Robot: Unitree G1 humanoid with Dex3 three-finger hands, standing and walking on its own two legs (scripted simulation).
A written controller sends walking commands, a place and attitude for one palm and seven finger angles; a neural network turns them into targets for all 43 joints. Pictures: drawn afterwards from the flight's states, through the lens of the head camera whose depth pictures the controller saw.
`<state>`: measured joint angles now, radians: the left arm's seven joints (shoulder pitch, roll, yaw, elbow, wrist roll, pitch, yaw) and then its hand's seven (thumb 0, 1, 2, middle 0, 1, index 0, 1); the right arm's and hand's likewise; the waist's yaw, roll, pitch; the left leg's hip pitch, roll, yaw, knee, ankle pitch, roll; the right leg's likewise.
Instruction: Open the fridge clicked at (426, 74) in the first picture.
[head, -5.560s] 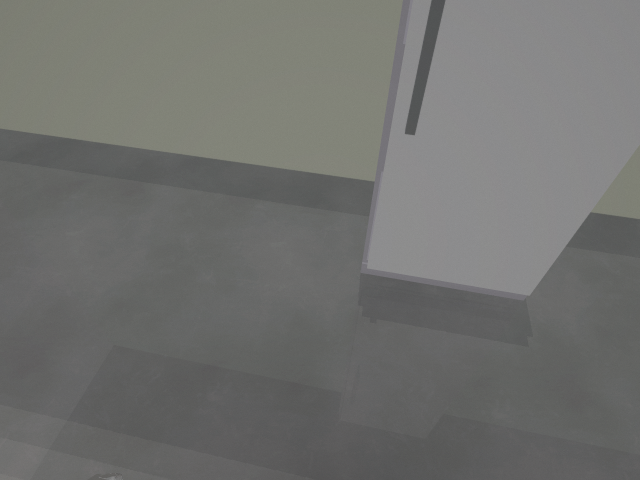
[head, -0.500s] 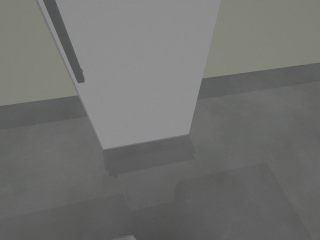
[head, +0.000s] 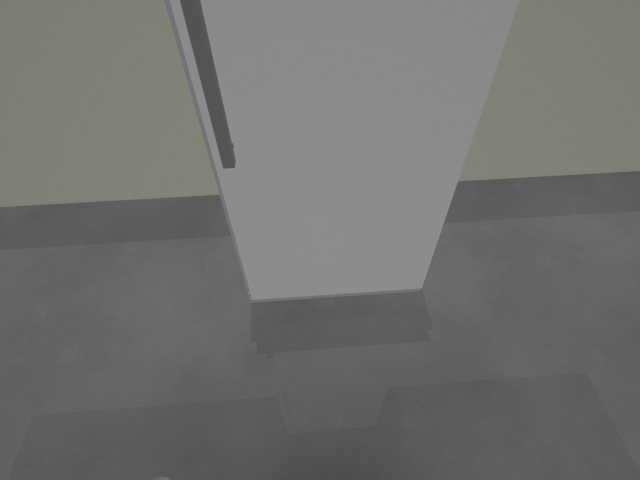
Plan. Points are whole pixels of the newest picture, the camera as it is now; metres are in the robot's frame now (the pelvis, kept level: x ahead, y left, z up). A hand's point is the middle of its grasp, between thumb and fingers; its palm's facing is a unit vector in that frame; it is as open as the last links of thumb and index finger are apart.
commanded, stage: take the last steps up to it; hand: left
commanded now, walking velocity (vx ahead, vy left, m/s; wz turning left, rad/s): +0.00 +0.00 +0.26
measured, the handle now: (210, 72) +0.74 +0.22 +0.14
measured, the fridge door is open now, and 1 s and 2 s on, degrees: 0 0 0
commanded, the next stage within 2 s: come to a stop and stand still in 1.02 s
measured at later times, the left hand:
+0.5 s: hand out of the picture -0.09 +0.19 -0.18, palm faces +0.21 -0.96 -0.17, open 7.4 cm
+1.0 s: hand (214, 394) +0.28 +0.19 -0.17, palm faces +0.04 -0.98 -0.21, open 7.4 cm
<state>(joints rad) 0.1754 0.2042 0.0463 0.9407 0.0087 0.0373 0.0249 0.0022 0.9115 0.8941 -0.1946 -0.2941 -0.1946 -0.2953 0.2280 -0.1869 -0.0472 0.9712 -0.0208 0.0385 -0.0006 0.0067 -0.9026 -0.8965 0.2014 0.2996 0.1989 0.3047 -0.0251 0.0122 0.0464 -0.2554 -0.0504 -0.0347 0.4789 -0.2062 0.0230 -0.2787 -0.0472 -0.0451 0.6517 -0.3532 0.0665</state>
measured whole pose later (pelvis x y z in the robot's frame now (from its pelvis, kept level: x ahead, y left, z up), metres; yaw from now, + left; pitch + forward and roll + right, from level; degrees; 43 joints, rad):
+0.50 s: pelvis +0.01 +0.03 +0.00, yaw +6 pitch -1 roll -1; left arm 0.44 0.17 0.05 1.13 0.03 -0.01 0.01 0.00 0.91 0.89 -0.20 -0.29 -0.20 -0.30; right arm 0.24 -0.19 -0.06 1.04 -0.02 -0.01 0.01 0.01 -0.91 -0.90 0.19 0.30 0.19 0.30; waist 0.05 -0.02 -0.01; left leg -0.21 0.06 0.10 0.50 -0.30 0.00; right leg -0.19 -0.08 -0.14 0.53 -0.34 0.01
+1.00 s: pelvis +0.17 +0.00 -0.02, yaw +3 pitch -1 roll +0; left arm 0.10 0.17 0.06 1.01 0.02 -0.07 -0.01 0.00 0.91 0.89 -0.19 -0.29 -0.19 -0.30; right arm 0.45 -0.11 -0.04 1.18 -0.01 -0.02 -0.02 0.01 -0.91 -0.90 0.20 0.30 0.20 0.30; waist -0.05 0.02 0.09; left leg -0.12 0.09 0.08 0.88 -0.54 -0.01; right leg -0.43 -0.06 -0.15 0.66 -0.19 -0.06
